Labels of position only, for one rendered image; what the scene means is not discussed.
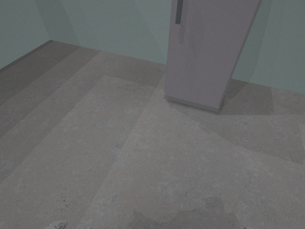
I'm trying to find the fridge door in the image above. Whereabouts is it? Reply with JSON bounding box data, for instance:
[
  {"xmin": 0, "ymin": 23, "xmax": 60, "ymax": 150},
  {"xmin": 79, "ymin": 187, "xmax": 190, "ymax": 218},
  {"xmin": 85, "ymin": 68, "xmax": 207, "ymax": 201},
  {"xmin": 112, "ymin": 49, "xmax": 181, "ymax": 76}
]
[{"xmin": 165, "ymin": 0, "xmax": 259, "ymax": 108}]

